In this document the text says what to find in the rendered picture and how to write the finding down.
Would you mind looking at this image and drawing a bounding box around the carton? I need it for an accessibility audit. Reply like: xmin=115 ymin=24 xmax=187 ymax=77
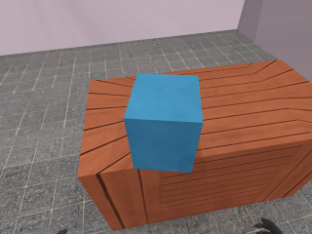
xmin=124 ymin=73 xmax=203 ymax=173

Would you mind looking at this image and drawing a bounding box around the pedestal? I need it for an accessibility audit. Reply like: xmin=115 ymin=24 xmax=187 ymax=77
xmin=77 ymin=59 xmax=312 ymax=231

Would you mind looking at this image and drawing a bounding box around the robot right hand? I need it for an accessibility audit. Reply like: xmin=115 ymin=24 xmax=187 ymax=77
xmin=254 ymin=217 xmax=284 ymax=234

